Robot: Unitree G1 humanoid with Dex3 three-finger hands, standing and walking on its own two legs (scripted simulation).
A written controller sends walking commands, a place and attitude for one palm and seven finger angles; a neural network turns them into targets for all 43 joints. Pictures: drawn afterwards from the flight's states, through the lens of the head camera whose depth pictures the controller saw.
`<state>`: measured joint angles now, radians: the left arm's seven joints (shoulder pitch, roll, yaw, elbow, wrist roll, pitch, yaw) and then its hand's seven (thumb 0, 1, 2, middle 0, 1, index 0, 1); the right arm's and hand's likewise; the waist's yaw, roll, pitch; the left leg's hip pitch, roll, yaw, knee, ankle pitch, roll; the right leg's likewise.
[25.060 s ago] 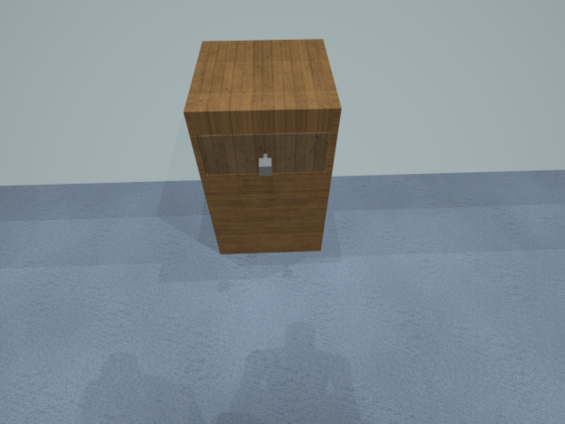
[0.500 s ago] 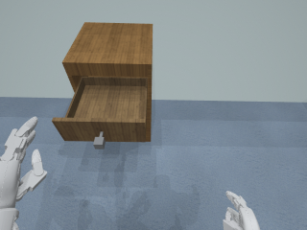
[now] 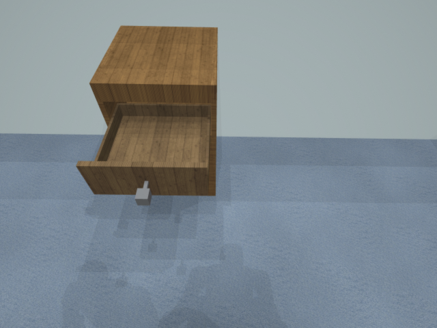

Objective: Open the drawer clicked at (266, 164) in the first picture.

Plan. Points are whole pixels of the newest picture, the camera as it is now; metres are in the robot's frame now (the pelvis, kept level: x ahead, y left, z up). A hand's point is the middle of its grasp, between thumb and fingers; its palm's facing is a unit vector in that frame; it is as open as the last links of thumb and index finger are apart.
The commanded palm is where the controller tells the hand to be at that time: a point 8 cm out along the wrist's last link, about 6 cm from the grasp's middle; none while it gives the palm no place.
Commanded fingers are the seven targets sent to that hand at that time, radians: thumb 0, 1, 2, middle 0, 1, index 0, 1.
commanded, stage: let the arm hang, fingers relaxed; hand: left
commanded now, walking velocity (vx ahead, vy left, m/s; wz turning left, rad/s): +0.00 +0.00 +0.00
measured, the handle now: (144, 191) +0.51 +0.27 -0.22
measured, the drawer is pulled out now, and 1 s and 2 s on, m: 0.30 0.30 0.30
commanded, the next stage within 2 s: look to check the result in 0.56 s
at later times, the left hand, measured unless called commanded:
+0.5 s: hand out of the picture +0.00 +0.15 -0.18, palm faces +0.02 -0.98 -0.18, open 7.3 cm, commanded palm none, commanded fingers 0.00 0.90 0.90 -0.20 -0.30 -0.20 -0.30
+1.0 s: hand out of the picture +0.00 +0.14 -0.17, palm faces +0.04 -0.98 -0.17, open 7.3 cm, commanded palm none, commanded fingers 0.00 0.90 0.90 -0.20 -0.30 -0.20 -0.30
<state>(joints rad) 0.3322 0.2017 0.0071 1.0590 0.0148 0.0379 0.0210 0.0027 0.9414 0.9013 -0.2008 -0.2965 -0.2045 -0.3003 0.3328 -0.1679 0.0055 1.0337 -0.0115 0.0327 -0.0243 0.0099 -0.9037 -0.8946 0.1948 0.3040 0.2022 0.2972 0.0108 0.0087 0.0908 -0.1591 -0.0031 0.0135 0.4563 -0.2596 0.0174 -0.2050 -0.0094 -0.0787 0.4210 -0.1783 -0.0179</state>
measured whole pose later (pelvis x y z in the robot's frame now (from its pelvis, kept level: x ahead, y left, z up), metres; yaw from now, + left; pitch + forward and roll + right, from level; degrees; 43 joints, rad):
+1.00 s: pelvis +0.01 -0.02 +0.00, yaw -1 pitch -2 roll +0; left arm 0.29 0.11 0.02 1.14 0.01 0.00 0.04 0.00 0.91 0.90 -0.20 -0.30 -0.20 -0.30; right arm 0.32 -0.09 -0.01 1.12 -0.01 0.01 -0.04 0.00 -0.90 -0.89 0.19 0.30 0.20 0.30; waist 0.00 0.01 0.07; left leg -0.12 0.01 0.02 0.42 -0.26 -0.01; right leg -0.19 0.01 -0.07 0.42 -0.20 -0.04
